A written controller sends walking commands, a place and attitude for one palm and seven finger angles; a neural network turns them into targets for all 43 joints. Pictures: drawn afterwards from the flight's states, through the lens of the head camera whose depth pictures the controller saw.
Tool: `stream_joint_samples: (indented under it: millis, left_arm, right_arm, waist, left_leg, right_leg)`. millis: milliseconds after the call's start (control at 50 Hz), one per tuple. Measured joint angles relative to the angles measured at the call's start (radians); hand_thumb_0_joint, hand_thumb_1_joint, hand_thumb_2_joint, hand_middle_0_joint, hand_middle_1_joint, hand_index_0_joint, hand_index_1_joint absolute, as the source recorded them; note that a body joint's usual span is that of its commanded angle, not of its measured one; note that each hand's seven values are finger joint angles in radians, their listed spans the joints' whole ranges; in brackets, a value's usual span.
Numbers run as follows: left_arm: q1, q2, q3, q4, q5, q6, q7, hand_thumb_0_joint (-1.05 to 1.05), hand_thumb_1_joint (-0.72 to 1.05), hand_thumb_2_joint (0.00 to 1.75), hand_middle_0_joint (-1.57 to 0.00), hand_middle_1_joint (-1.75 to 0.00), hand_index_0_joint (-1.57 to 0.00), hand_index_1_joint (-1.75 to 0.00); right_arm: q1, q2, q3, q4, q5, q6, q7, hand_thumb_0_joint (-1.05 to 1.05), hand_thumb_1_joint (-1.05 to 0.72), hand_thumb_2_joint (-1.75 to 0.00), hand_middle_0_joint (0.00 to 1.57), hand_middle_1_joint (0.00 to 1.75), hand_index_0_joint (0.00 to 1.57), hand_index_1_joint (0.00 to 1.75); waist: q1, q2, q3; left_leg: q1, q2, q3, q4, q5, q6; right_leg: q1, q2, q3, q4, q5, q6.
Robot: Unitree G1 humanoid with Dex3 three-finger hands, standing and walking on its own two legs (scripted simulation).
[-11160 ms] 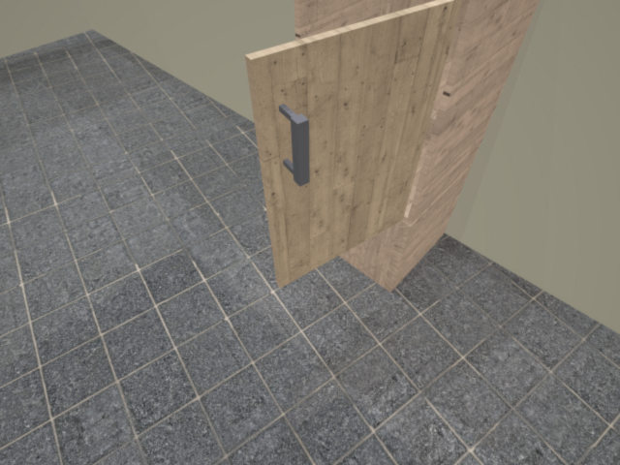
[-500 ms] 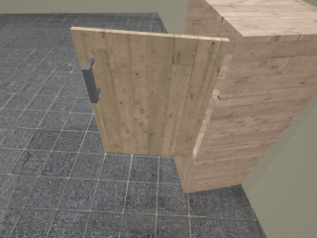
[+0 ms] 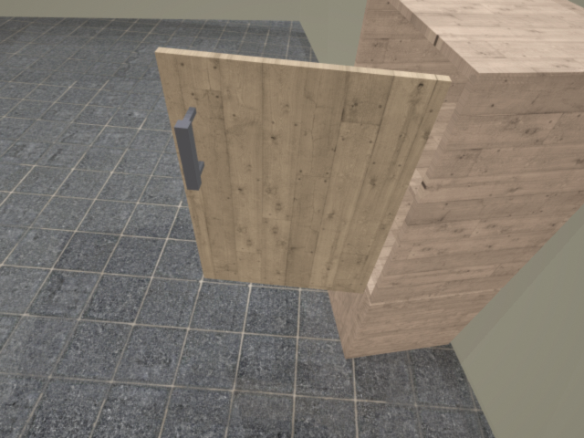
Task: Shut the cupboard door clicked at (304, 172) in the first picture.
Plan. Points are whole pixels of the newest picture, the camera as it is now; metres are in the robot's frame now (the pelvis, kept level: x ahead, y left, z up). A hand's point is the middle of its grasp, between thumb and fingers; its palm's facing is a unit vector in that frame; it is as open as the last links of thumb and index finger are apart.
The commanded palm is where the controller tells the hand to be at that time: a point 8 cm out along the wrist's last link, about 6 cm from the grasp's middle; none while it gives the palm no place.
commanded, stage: shuffle to correct the standing spot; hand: left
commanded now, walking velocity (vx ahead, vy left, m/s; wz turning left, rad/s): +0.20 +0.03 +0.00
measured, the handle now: (192, 149) +0.52 +0.22 +0.11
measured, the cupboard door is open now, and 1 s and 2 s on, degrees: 77 77 77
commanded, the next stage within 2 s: come to a stop and stand still in 0.18 s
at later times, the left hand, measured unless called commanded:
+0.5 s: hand (184, 434) +0.16 +0.17 -0.17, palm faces -0.02 -0.97 -0.22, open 7.3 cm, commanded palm none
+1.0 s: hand out of the picture +0.07 +0.18 -0.17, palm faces -0.01 -0.98 -0.19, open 7.4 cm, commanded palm none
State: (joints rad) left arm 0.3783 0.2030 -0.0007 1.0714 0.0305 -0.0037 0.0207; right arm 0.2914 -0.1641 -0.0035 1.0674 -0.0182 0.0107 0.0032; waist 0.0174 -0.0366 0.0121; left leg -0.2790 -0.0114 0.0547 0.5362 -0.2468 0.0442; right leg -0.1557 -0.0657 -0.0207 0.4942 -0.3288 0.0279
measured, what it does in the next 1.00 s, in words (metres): steps on the spot: right foot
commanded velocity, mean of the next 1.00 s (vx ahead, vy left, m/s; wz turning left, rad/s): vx -0.01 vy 0.02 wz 0.00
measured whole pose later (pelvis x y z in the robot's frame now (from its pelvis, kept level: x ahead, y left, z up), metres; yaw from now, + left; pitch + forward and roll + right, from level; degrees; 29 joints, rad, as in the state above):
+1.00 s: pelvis +0.06 +0.00 +0.00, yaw -3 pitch -1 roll +1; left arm 0.28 0.16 0.01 1.04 0.02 0.02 0.03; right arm 0.22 -0.16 -0.02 1.03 -0.02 0.00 -0.03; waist 0.02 -0.02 0.06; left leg -0.16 0.00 0.14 0.47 -0.29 0.04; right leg -0.29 -0.04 -0.08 0.49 -0.18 -0.01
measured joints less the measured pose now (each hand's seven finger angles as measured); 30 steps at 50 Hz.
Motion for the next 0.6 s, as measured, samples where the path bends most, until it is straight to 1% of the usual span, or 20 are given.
stream_joint_samples:
  millis: [60, 100, 120, 160, 220, 240, 260, 300, 340, 380, 400, 420, 440, 500, 520, 560, 600]
  left_arm:
    - [0.022, -0.012, 0.004, 0.009, -0.004, -0.004, -0.001, 0.0, 0.91, 0.9, -0.2, -0.3, -0.2, -0.29]
    - [0.035, -0.017, 0.008, 0.016, -0.005, -0.003, -0.001, 0.0, 0.91, 0.9, -0.2, -0.3, -0.2, -0.29]
    - [0.04, -0.018, 0.009, 0.02, -0.005, 0.0, -0.002, 0.0, 0.91, 0.9, -0.2, -0.3, -0.2, -0.29]
    - [0.042, -0.021, 0.01, 0.028, -0.003, 0.005, -0.004, 0.0, 0.91, 0.9, -0.2, -0.3, -0.2, -0.29]
    - [0.013, -0.03, 0.006, 0.031, -0.001, 0.01, -0.004, 0.0, 0.91, 0.9, -0.2, -0.3, -0.2, -0.29]
    - [-0.004, -0.032, 0.007, 0.027, -0.002, 0.008, -0.005, 0.0, 0.91, 0.9, -0.2, -0.3, -0.2, -0.29]
    - [-0.024, -0.034, 0.009, 0.02, -0.004, 0.005, -0.007, 0.0, 0.91, 0.9, -0.2, -0.3, -0.2, -0.29]
    - [-0.067, -0.037, 0.012, -0.003, -0.007, -0.001, -0.011, 0.01, 0.91, 0.9, -0.2, -0.3, -0.2, -0.29]
    - [-0.111, -0.039, 0.017, -0.028, -0.004, -0.006, -0.008, 0.01, 0.92, 0.9, -0.2, -0.3, -0.2, -0.29]
    - [-0.141, -0.027, 0.024, -0.05, -0.005, -0.018, -0.004, 0.01, 0.94, 0.9, -0.2, -0.3, -0.2, -0.29]
    - [-0.147, -0.017, 0.025, -0.062, -0.006, -0.03, -0.003, 0.01, 0.94, 0.9, -0.2, -0.3, -0.2, -0.29]
    - [-0.154, -0.012, 0.027, -0.064, -0.008, -0.041, 0.002, 0.01, 0.94, 0.9, -0.2, -0.3, -0.2, -0.29]
    - [-0.163, -0.016, 0.025, -0.059, -0.01, -0.045, 0.006, 0.01, 0.94, 0.9, -0.2, -0.3, -0.2, -0.29]
    - [-0.185, -0.026, 0.013, -0.057, -0.013, -0.037, 0.011, 0.01, 0.93, 0.9, -0.2, -0.3, -0.2, -0.29]
    - [-0.192, -0.028, 0.011, -0.059, -0.013, -0.035, 0.014, 0.01, 0.93, 0.9, -0.2, -0.3, -0.2, -0.29]
    - [-0.206, -0.031, 0.011, -0.064, -0.015, -0.028, 0.019, 0.0, 0.92, 0.9, -0.2, -0.3, -0.2, -0.29]
    - [-0.213, -0.033, 0.013, -0.068, -0.017, -0.014, 0.02, 0.0, 0.92, 0.9, -0.2, -0.3, -0.2, -0.29]
  right_arm:
    - [0.009, -0.001, -0.001, 0.005, 0.0, -0.005, 0.001, 0.01, -0.91, -0.9, 0.2, 0.3, 0.2, 0.3]
    - [0.013, 0.002, -0.002, 0.005, 0.0, -0.011, 0.002, 0.01, -0.91, -0.9, 0.2, 0.3, 0.2, 0.29]
    - [0.013, 0.005, -0.002, 0.004, 0.0, -0.016, 0.002, 0.01, -0.91, -0.9, 0.2, 0.3, 0.2, 0.29]
    - [0.013, 0.012, -0.001, -0.001, -0.001, -0.034, -0.002, 0.01, -0.91, -0.9, 0.2, 0.3, 0.2, 0.29]
    - [0.017, 0.021, 0.003, -0.014, -0.005, -0.063, -0.016, 0.01, -0.91, -0.9, 0.2, 0.3, 0.2, 0.29]
    - [0.021, 0.023, 0.005, -0.015, -0.005, -0.069, -0.019, 0.01, -0.91, -0.9, 0.2, 0.3, 0.2, 0.29]
    - [0.026, 0.026, 0.007, -0.014, -0.006, -0.072, -0.02, 0.01, -0.91, -0.9, 0.2, 0.3, 0.2, 0.29]
    - [0.038, 0.03, 0.01, -0.004, -0.008, -0.071, -0.021, 0.01, -0.91, -0.9, 0.2, 0.3, 0.2, 0.29]
    - [0.049, 0.032, 0.011, 0.011, -0.008, -0.065, -0.022, 0.0, -0.91, -0.9, 0.2, 0.3, 0.2, 0.29]
    - [0.061, 0.037, 0.013, 0.027, -0.003, -0.057, -0.025, 0.01, -0.91, -0.9, 0.21, 0.3, 0.2, 0.3]
    - [0.07, 0.042, 0.015, 0.034, 0.0, -0.054, -0.026, 0.01, -0.91, -0.9, 0.21, 0.3, 0.2, 0.3]
    - [0.074, 0.043, 0.016, 0.042, 0.005, -0.049, -0.026, 0.01, -0.91, -0.9, 0.21, 0.3, 0.2, 0.3]
    - [0.07, 0.039, 0.014, 0.051, 0.008, -0.039, -0.027, 0.01, -0.91, -0.9, 0.21, 0.3, 0.2, 0.3]
    - [0.054, 0.033, 0.003, 0.053, 0.012, -0.019, -0.034, 0.01, -0.91, -0.9, 0.2, 0.3, 0.2, 0.29]
    - [0.045, 0.036, 0.001, 0.049, 0.013, -0.015, -0.035, 0.01, -0.91, -0.9, 0.2, 0.3, 0.2, 0.29]
    - [0.025, 0.043, -0.003, 0.041, 0.016, -0.013, -0.036, 0.01, -0.91, -0.9, 0.2, 0.3, 0.2, 0.29]
    - [0.004, 0.051, -0.007, 0.031, 0.014, -0.012, -0.035, 0.01, -0.91, -0.9, 0.2, 0.3, 0.2, 0.29]
  waist:
    - [0.004, 0.002, 0.002]
    - [0.005, -0.008, 0.002]
    - [0.005, -0.017, 0.003]
    - [0.004, -0.032, 0.008]
    - [-0.007, -0.023, 0.027]
    - [-0.013, -0.017, 0.034]
    - [-0.019, -0.01, 0.041]
    - [-0.026, 0.006, 0.053]
    - [-0.029, 0.021, 0.061]
    - [-0.028, 0.026, 0.067]
    - [-0.026, 0.015, 0.065]
    - [-0.023, 0.011, 0.061]
    - [-0.026, 0.025, 0.059]
    - [-0.049, 0.053, 0.048]
    - [-0.051, 0.051, 0.049]
    - [-0.049, 0.035, 0.053]
    - [-0.039, 0.007, 0.054]
  left_leg:
    - [-0.007, 0.003, -0.002, 0.049, -0.04, 0.001]
    - [-0.005, 0.0, 0.003, 0.071, -0.067, 0.006]
    - [0.0, -0.005, 0.009, 0.075, -0.077, 0.01]
    - [0.01, -0.012, 0.026, 0.078, -0.096, 0.018]
    - [0.046, -0.004, 0.047, 0.039, -0.094, 0.025]
    - [0.061, -0.002, 0.048, 0.017, -0.087, 0.026]
    - [0.076, 0.0, 0.047, -0.006, -0.078, 0.026]
    - [0.103, 0.004, 0.042, -0.048, -0.063, 0.022]
    - [0.123, 0.006, 0.037, -0.07, -0.06, 0.014]
    - [0.133, 0.005, 0.034, -0.054, -0.078, 0.003]
    - [0.131, -0.005, 0.037, -0.029, -0.098, -0.002]
    - [0.126, -0.008, 0.039, 0.004, -0.124, -0.008]
    - [0.12, 0.003, 0.033, 0.034, -0.151, -0.015]
    - [0.101, 0.025, 0.016, 0.068, -0.187, -0.032]
    - [0.095, 0.03, 0.016, 0.067, -0.181, -0.037]
    - [0.099, 0.034, 0.029, 0.045, -0.126, -0.04]
    - [0.114, 0.019, 0.043, 0.015, -0.113, -0.027]
  right_leg:
    - [0.008, 0.001, -0.001, 0.016, -0.021, 0.019]
    - [0.012, -0.004, 0.004, 0.033, -0.044, 0.023]
    - [0.011, -0.009, 0.009, 0.046, -0.057, 0.019]
    - [-0.014, -0.016, 0.016, 0.113, -0.091, -0.016]
    - [-0.124, 0.004, -0.01, 0.363, -0.179, -0.046]
    - [-0.158, 0.01, -0.024, 0.416, -0.187, -0.051]
    - [-0.183, 0.014, -0.04, 0.437, -0.188, -0.054]
    - [-0.213, 0.019, -0.068, 0.398, -0.165, -0.055]
    - [-0.216, 0.025, -0.085, 0.3, -0.1, -0.053]
    - [-0.182, 0.031, -0.092, 0.148, 0.029, -0.046]
    - [-0.157, 0.025, -0.082, 0.072, 0.125, -0.045]
    - [-0.145, 0.023, -0.075, 0.059, 0.126, -0.049]
    - [-0.143, 0.032, -0.081, 0.077, 0.098, -0.054]
    - [-0.127, 0.041, -0.11, 0.083, 0.052, -0.062]
    - [-0.125, 0.04, -0.114, 0.08, 0.052, -0.062]
    - [-0.123, 0.034, -0.114, 0.081, 0.054, -0.06]
    - [-0.128, 0.021, -0.1, 0.084, 0.057, -0.053]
